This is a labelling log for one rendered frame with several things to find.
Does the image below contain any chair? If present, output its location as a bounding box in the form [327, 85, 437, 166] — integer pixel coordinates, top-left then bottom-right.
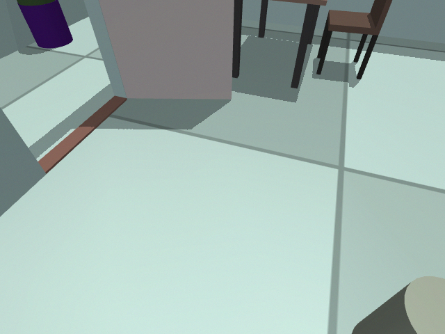
[316, 0, 392, 79]

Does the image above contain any table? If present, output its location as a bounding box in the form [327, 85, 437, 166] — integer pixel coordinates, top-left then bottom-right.
[232, 0, 327, 88]

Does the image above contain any potted plant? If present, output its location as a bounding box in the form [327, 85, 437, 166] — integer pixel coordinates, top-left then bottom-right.
[17, 0, 73, 48]

